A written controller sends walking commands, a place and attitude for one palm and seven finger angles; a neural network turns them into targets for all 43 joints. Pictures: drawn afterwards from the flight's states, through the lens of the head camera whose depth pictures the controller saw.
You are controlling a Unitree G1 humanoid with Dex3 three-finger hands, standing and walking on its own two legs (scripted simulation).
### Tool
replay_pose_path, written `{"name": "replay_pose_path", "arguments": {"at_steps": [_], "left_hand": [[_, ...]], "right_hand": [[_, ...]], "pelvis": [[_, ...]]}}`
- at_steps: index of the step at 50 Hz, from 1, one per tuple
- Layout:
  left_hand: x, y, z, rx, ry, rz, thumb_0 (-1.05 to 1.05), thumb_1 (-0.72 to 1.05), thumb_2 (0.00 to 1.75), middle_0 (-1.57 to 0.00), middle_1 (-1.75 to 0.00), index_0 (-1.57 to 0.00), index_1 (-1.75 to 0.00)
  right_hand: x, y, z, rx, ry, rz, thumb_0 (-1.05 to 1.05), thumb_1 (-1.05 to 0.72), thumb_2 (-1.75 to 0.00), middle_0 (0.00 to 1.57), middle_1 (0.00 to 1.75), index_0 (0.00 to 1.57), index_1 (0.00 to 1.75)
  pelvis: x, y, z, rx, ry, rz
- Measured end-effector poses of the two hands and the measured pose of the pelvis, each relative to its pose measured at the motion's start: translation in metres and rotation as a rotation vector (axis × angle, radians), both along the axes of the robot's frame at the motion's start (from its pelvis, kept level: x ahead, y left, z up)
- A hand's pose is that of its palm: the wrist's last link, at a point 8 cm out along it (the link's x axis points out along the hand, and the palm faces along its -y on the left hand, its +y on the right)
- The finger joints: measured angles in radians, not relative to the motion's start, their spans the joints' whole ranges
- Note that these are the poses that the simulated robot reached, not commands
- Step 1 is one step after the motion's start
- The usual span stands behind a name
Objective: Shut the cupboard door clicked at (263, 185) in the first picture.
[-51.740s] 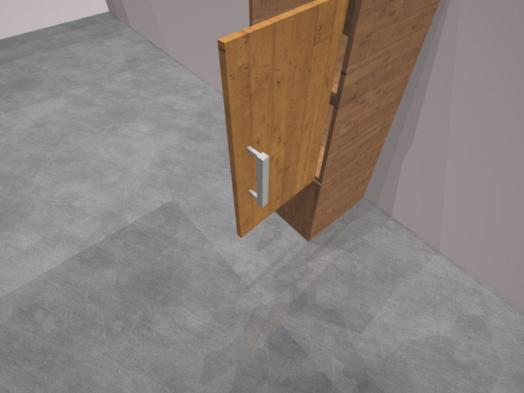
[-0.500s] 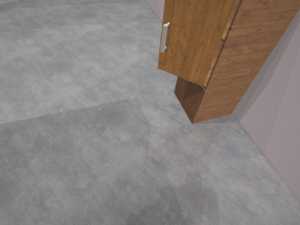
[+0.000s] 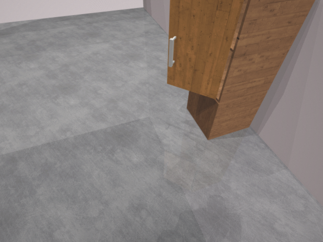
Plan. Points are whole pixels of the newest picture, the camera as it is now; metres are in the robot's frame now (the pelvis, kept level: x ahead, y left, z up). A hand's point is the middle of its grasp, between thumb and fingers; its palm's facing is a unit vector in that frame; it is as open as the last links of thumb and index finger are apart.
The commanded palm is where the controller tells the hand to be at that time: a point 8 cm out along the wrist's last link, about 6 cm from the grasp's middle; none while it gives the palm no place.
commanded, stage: let the arm hang, fingers relaxed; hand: left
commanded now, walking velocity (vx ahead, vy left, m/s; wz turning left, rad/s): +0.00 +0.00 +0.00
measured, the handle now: (172, 51) +1.12 +0.00 -0.09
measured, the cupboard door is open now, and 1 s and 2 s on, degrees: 42 42 42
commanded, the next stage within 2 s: look to check the result in 0.18 s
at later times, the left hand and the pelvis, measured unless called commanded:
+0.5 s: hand out of the picture +0.01 +0.18 -0.17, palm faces +0.02 -0.97 -0.23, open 7.4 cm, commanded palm none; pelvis +0.01 -0.01 +0.00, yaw +0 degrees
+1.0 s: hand out of the picture +0.08 +0.21 -0.16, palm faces +0.02 -0.96 -0.29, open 7.4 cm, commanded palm none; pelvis +0.03 -0.02 +0.00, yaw +2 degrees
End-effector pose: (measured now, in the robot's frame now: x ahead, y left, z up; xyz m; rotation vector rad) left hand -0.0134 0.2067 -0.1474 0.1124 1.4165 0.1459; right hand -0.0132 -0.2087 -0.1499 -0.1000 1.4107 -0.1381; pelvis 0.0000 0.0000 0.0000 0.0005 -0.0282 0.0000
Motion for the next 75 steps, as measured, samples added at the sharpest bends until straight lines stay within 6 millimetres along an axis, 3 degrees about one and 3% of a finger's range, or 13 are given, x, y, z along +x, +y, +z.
{"name": "replay_pose_path", "arguments": {"at_steps": [20,50,54,58,63,66,69,75], "left_hand": [[0.013,0.019,0.006,0.046,0.008,-0.009,0.01,0.91,0.89,-0.19,-0.3,-0.2,-0.3],[0.088,0.049,0.022,0.134,-0.127,-0.04,0.01,0.9,0.89,-0.2,-0.3,-0.2,-0.3],[0.084,0.046,0.014,0.113,-0.13,0.008,0.01,0.9,0.9,-0.2,-0.3,-0.2,-0.3],[0.067,0.044,0.003,0.072,-0.107,0.083,0.01,0.9,0.89,-0.2,-0.3,-0.2,-0.3],[0.043,0.053,-0.018,0.017,-0.017,0.182,0.01,0.9,0.89,-0.2,-0.3,-0.2,-0.3],[0.041,0.066,-0.028,0.002,0.044,0.207,0.01,0.9,0.89,-0.2,-0.3,-0.2,-0.3],[0.063,0.08,-0.02,0.015,0.04,0.214,0.01,0.9,0.89,-0.2,-0.3,-0.2,-0.3],[0.149,0.104,0.006,0.057,-0.125,0.23,0.01,0.91,0.9,-0.19,-0.3,-0.2,-0.3]], "right_hand": [[0.009,-0.025,0.005,-0.046,0.016,0.008,0.01,-0.91,-0.89,0.2,0.3,0.2,0.3],[0.099,-0.076,0.02,-0.136,-0.119,0.097,0.01,-0.91,-0.89,0.2,0.3,0.2,0.3],[0.102,-0.067,0.015,-0.12,-0.079,0.126,0.01,-0.91,-0.9,0.2,0.3,0.19,0.3],[0.113,-0.048,0.015,-0.102,-0.034,0.161,0.01,-0.91,-0.9,0.2,0.3,0.19,0.3],[0.151,-0.012,0.01,-0.085,-0.044,0.233,0.01,-0.91,-0.9,0.2,0.3,0.19,0.3],[0.173,0.006,0.001,-0.091,-0.076,0.255,0.01,-0.91,-0.89,0.2,0.3,0.2,0.3],[0.181,0.021,0.003,-0.089,-0.057,0.259,0.01,-0.91,-0.89,0.2,0.3,0.2,0.3],[0.199,0.044,0.011,-0.053,0.032,0.283,0.01,-0.91,-0.89,0.2,0.3,0.2,0.3]], "pelvis": [[0.009,-0.005,0.002,-0.001,0.0,0.001],[0.03,-0.015,0.004,-0.002,0.009,0.03],[0.04,-0.014,0.0,-0.014,0.017,0.071],[0.054,-0.004,-0.003,-0.022,0.018,0.122],[0.08,0.021,-0.014,-0.02,0.014,0.205],[0.094,0.039,-0.026,-0.014,0.019,0.22],[0.109,0.049,-0.02,-0.01,0.037,0.241],[0.151,0.061,-0.003,-0.009,0.06,0.295]]}}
